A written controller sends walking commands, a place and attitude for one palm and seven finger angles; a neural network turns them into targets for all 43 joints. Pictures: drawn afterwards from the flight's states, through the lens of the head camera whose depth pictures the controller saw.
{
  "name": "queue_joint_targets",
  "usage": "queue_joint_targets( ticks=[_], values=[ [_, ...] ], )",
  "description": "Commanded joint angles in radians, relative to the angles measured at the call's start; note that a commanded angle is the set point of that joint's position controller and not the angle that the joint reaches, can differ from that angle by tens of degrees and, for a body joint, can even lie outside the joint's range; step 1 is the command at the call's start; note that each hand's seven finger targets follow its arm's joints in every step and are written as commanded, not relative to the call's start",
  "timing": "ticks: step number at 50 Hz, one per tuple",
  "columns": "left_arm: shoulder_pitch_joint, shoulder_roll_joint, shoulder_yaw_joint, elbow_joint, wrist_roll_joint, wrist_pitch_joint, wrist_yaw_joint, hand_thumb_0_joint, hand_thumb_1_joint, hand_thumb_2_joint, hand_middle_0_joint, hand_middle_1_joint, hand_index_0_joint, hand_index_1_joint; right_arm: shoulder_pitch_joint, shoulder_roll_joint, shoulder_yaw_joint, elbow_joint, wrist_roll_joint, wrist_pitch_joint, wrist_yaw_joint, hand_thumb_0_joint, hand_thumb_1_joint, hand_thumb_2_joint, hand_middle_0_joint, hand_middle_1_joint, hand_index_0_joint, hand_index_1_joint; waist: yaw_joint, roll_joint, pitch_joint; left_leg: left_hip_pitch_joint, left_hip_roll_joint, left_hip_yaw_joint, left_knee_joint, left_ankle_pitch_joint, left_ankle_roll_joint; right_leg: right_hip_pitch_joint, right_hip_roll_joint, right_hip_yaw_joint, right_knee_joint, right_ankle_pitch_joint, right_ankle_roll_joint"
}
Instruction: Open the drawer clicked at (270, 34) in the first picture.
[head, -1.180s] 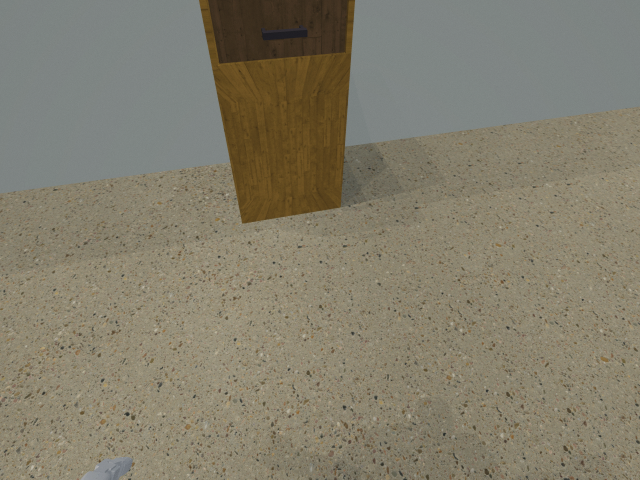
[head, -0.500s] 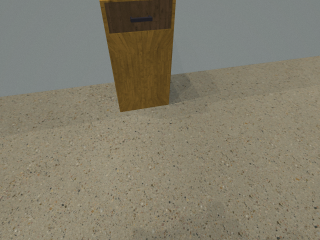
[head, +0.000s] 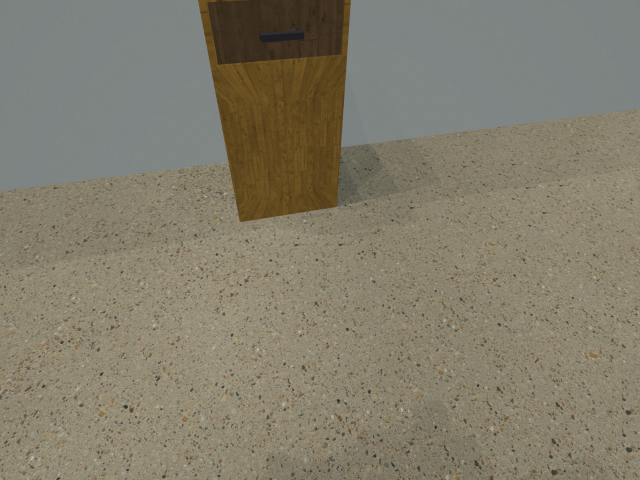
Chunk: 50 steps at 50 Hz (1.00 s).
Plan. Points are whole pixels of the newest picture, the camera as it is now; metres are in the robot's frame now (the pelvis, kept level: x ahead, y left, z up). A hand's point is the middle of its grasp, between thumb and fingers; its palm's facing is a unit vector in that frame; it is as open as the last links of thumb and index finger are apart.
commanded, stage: look at it before walking up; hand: left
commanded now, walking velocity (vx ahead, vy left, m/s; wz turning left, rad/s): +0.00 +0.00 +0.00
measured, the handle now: (281, 33) +1.33 +0.20 +0.03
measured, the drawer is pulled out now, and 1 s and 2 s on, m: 0.00 0.00 0.00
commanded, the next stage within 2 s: walk to a spot facing it in 0.26 s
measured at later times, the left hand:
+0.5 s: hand out of the picture +0.07 +0.23 -0.16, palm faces -0.02 -0.95 -0.31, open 7.4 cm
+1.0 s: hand out of the picture +0.16 +0.11 -0.17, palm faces -0.18 -0.97 -0.18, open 7.4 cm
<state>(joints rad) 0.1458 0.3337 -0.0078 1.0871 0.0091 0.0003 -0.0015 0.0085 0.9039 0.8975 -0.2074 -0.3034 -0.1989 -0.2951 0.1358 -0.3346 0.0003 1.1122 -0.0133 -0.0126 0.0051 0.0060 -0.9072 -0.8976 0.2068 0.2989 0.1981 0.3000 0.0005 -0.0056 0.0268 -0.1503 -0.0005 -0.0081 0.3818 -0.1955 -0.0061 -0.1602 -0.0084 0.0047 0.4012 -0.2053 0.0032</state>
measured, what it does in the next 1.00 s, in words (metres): walks ahead: right foot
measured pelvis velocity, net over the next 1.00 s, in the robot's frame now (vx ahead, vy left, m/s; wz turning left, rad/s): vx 0.14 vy -0.06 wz -0.25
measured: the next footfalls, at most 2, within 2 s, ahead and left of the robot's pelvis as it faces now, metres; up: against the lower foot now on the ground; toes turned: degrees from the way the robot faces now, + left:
right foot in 0.76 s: +0.13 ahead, -0.14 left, +0.00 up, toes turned -15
left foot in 1.26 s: +0.44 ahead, +0.02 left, +0.00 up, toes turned -10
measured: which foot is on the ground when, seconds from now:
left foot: down 0.00-0.76, up 0.78-1.00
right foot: down 0.00-0.58, up 0.60-0.74, down 0.76-1.00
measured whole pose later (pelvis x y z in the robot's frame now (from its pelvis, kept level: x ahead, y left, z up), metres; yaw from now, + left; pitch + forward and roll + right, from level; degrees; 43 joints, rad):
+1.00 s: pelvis +0.14 -0.06 +0.00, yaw -14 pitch -1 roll +1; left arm 0.38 0.15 0.03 1.06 0.02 -0.05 0.00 0.01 0.91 0.90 -0.21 -0.30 -0.20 -0.29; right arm 0.23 -0.21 -0.06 1.04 -0.03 -0.01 0.02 0.01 -0.91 -0.90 0.20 0.30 0.19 0.30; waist 0.00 0.01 0.02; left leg -0.56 0.12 0.07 1.09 -0.22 -0.04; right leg -0.13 0.04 -0.03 0.41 -0.27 -0.07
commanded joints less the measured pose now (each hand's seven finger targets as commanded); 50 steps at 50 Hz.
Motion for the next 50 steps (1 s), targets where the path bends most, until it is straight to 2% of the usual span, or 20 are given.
queue_joint_targets(
  ticks=[1, 11, 18, 20, 24, 27, 29, 30, 32, 34, 35, 36, 37, 38, 39, 40, 41, 43, 47, 50],
  values=[
    [-0.037, 0.209, 0.041, -0.068, 0.003, -0.024, 0.011, 0.000, 0.900, 0.900, -0.200, -0.300, -0.200, -0.300, -0.051, -0.209, -0.036, -0.068, 0.006, -0.022, -0.016, 0.000, -0.900, -0.900, 0.200, 0.300, 0.200, 0.300, 0.005, 0.010, -0.045, -0.007, 0.116, -0.105, -0.067, 0.081, 0.038, 0.000, -0.108, 0.100, -0.081, 0.049, -0.032],
    [-0.035, 0.211, 0.041, -0.063, 0.003, -0.027, 0.013, 0.000, 0.900, 0.900, -0.200, -0.300, -0.200, -0.300, -0.056, -0.209, -0.035, -0.065, 0.008, -0.022, -0.018, 0.000, -0.900, -0.900, 0.200, 0.300, 0.200, 0.300, 0.003, -0.004, -0.059, 0.016, 0.119, -0.100, -0.061, 0.143, 0.035, 0.022, -0.114, 0.096, -0.079, 0.130, -0.033],
    [-0.037, 0.212, 0.039, -0.061, 0.003, -0.026, 0.012, 0.000, 0.900, 0.900, -0.200, -0.300, -0.200, -0.300, -0.062, -0.211, -0.034, -0.066, 0.006, -0.021, -0.017, 0.000, -0.900, -0.900, 0.200, 0.300, 0.200, 0.300, 0.003, 0.010, -0.041, 0.018, 0.118, -0.099, -0.076, 0.119, 0.034, 0.014, -0.114, 0.096, -0.092, 0.100, -0.032],
    [0.024, 0.100, 0.018, -0.037, 0.003, -0.004, 0.014, 0.000, 0.900, 0.900, -0.200, -0.300, -0.200, -0.300, 0.002, -0.094, -0.009, -0.042, -0.002, -0.005, -0.015, 0.000, -0.900, -0.900, 0.200, 0.300, 0.200, 0.300, 0.002, -0.005, -0.047, 0.023, 0.113, -0.064, -0.048, 0.003, 0.016, -0.005, -0.099, 0.106, -0.083, -0.031, -0.021],
    [0.070, 0.112, 0.040, -0.069, 0.014, 0.020, -0.008, 0.000, 0.900, 0.900, -0.200, -0.300, -0.200, -0.300, 0.046, -0.106, -0.028, -0.065, -0.013, 0.010, -0.012, 0.000, -0.900, -0.900, 0.200, 0.300, 0.200, 0.300, 0.004, -0.018, 0.074, -0.074, 0.107, -0.040, -0.022, -0.365, 0.024, -0.148, -0.066, 0.173, -0.080, -0.369, -0.052],
    [0.087, 0.090, 0.054, -0.111, 0.015, 0.016, -0.020, 0.000, 0.900, 0.900, -0.200, -0.300, -0.200, -0.300, 0.096, -0.129, -0.051, -0.086, -0.011, 0.002, -0.016, 0.000, -0.900, -0.900, 0.200, 0.300, 0.200, 0.300, -0.013, 0.042, 0.113, -0.039, 0.169, -0.103, -0.043, -0.462, 0.065, -0.276, -0.013, 0.155, 0.043, -0.394, -0.062],
    [0.072, 0.036, 0.055, -0.143, 0.012, 0.001, -0.029, 0.000, 0.900, 0.900, -0.200, -0.300, -0.200, -0.300, 0.156, -0.166, -0.071, -0.087, -0.008, -0.016, -0.022, 0.000, -0.900, -0.900, 0.200, 0.300, 0.200, 0.300, -0.037, 0.167, 0.099, 0.071, 0.310, -0.252, -0.147, -0.438, 0.140, -0.388, 0.054, 0.018, 0.290, -0.245, -0.036],
    [0.024, 0.017, 0.058, -0.170, 0.012, -0.007, -0.032, 0.000, 0.900, 0.900, -0.200, -0.300, -0.200, -0.300, 0.190, -0.164, -0.080, -0.085, -0.006, -0.028, -0.024, 0.000, -0.900, -0.900, 0.200, 0.300, 0.200, 0.300, -0.058, 0.187, 0.086, 0.153, 0.374, -0.279, -0.175, -0.303, 0.186, -0.469, 0.021, -0.017, 0.401, -0.281, -0.022],
    [-0.028, 0.012, 0.064, -0.203, 0.013, -0.015, -0.038, 0.000, 0.900, 0.900, -0.200, -0.300, -0.200, -0.300, 0.220, -0.140, -0.081, -0.081, -0.007, -0.041, -0.024, 0.000, -0.900, -0.900, 0.200, 0.300, 0.200, 0.300, -0.067, 0.163, 0.089, 0.184, 0.407, -0.241, -0.159, -0.124, 0.211, -0.522, -0.041, 0.001, 0.469, -0.319, -0.014],
    [0.018, -0.022, 0.068, -0.193, 0.010, -0.021, -0.044, 0.000, 0.900, 0.900, -0.200, -0.300, -0.200, -0.300, 0.169, -0.113, -0.077, -0.089, -0.013, -0.045, -0.026, 0.000, -0.900, -0.900, 0.200, 0.300, 0.200, 0.300, -0.025, 0.153, 0.081, 0.122, 0.379, -0.112, -0.099, 0.038, 0.171, -0.406, -0.069, -0.026, 0.385, -0.297, -0.016],
    [0.072, -0.037, 0.069, -0.173, 0.009, -0.022, -0.047, 0.000, 0.900, 0.900, -0.200, -0.300, -0.200, -0.300, 0.142, -0.106, -0.075, -0.096, -0.014, -0.046, -0.026, 0.000, -0.900, -0.900, 0.200, 0.300, 0.200, 0.300, 0.004, 0.146, 0.057, 0.057, 0.343, -0.036, -0.054, 0.054, 0.137, -0.280, -0.060, -0.057, 0.302, -0.248, -0.020],
    [0.172, -0.039, 0.074, -0.137, 0.010, -0.024, -0.049, 0.000, 0.900, 0.900, -0.200, -0.300, -0.200, -0.300, 0.104, -0.103, -0.074, -0.100, -0.013, -0.044, -0.026, 0.000, -0.900, -0.900, 0.200, 0.300, 0.200, 0.300, 0.057, 0.100, 0.019, -0.025, 0.296, 0.042, 0.064, 0.031, 0.098, -0.109, -0.029, -0.095, 0.208, -0.138, -0.025],
    [0.326, -0.016, 0.084, -0.083, 0.016, -0.028, -0.043, 0.000, 0.900, 0.900, -0.200, -0.300, -0.200, -0.300, 0.085, -0.082, -0.073, -0.106, -0.008, -0.044, -0.021, 0.000, -0.900, -0.900, 0.200, 0.300, 0.200, 0.300, 0.127, -0.005, -0.041, -0.139, 0.225, 0.123, 0.273, 0.014, 0.059, 0.105, 0.007, -0.107, 0.119, -0.040, -0.034],
    [0.463, 0.105, 0.110, -0.045, 0.026, -0.044, -0.024, 0.000, 0.900, 0.900, -0.200, -0.300, -0.200, -0.300, 0.085, -0.006, -0.054, -0.138, 0.007, -0.045, -0.010, 0.000, -0.900, -0.900, 0.200, 0.300, 0.200, 0.300, 0.171, -0.324, -0.066, -0.404, 0.107, 0.210, 0.608, -0.223, 0.001, 0.271, -0.226, 0.277, -0.060, -0.213, -0.113],
    [0.505, 0.150, 0.114, -0.040, 0.006, -0.049, -0.008, 0.000, 0.900, 0.900, -0.200, -0.300, -0.200, -0.300, 0.031, 0.019, -0.046, -0.189, 0.002, -0.053, -0.005, 0.000, -0.900, -0.900, 0.200, 0.300, 0.200, 0.300, 0.162, -0.384, -0.051, -0.555, 0.048, 0.125, 0.794, -0.385, -0.007, 0.265, -0.374, 0.632, -0.213, -0.188, -0.189],
    [0.462, 0.129, 0.113, -0.051, 0.000, -0.049, 0.003, 0.000, 0.900, 0.900, -0.200, -0.300, -0.200, -0.300, 0.014, -0.007, -0.058, -0.187, -0.002, -0.052, -0.004, 0.000, -0.900, -0.900, 0.200, 0.300, 0.200, 0.300, 0.139, -0.237, -0.019, -0.588, 0.091, 0.040, 0.847, -0.320, 0.006, 0.251, -0.373, 0.599, -0.213, -0.209, -0.230],
    [0.400, 0.087, 0.104, -0.064, 0.000, -0.053, 0.007, 0.000, 0.900, 0.900, -0.200, -0.300, -0.200, -0.300, -0.003, 0.002, -0.062, -0.169, -0.001, -0.053, -0.001, 0.000, -0.900, -0.900, 0.200, 0.300, 0.200, 0.300, 0.115, -0.135, 0.024, -0.579, 0.129, 0.038, 0.866, -0.226, 0.008, 0.169, -0.349, 0.539, -0.204, -0.221, -0.226],
    [0.287, 0.034, 0.084, -0.094, 0.009, -0.057, 0.008, 0.000, 0.900, 0.900, -0.200, -0.300, -0.200, -0.300, 0.027, 0.026, -0.062, -0.142, -0.010, -0.044, 0.003, 0.000, -0.900, -0.900, 0.200, 0.300, 0.200, 0.300, 0.053, -0.054, 0.090, -0.520, 0.159, 0.023, 0.832, -0.135, -0.011, 0.000, -0.309, 0.426, -0.223, -0.217, -0.215],
    [0.266, -0.006, 0.074, -0.081, 0.014, -0.072, 0.009, 0.000, 0.900, 0.900, -0.200, -0.300, -0.200, -0.300, 0.115, 0.078, -0.067, -0.115, -0.013, -0.015, 0.011, 0.000, -0.900, -0.900, 0.200, 0.300, 0.200, 0.300, -0.011, -0.062, 0.083, -0.457, 0.148, 0.057, 0.731, -0.012, -0.037, -0.073, -0.211, 0.219, -0.237, -0.050, -0.175],
    [0.320, -0.030, 0.070, -0.054, 0.011, -0.082, 0.011, 0.000, 0.900, 0.900, -0.200, -0.300, -0.200, -0.300, 0.059, 0.080, -0.069, -0.145, -0.014, -0.018, 0.016, 0.000, -0.900, -0.900, 0.200, 0.300, 0.200, 0.300, 0.011, -0.089, 0.081, -0.522, 0.141, 0.064, 0.661, 0.045, -0.046, 0.014, -0.191, 0.198, -0.232, 0.037, -0.173]
  ],
)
